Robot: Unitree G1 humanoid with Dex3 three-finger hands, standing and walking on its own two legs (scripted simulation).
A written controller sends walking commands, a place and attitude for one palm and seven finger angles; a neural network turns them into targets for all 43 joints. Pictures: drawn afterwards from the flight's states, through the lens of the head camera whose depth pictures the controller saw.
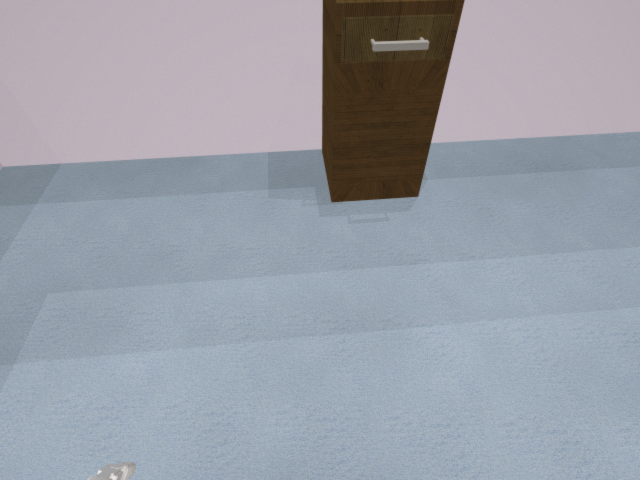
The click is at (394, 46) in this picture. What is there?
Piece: drawer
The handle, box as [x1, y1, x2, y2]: [371, 37, 429, 51]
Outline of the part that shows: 429,42 427,40 424,40 422,37 420,37 418,40 375,42 373,39 371,39 373,51 427,49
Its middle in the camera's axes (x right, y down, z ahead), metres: +0.27 -0.69 +1.36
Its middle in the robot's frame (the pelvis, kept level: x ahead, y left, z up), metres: +1.49 -0.21 -0.02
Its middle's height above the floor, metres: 0.75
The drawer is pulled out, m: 0.00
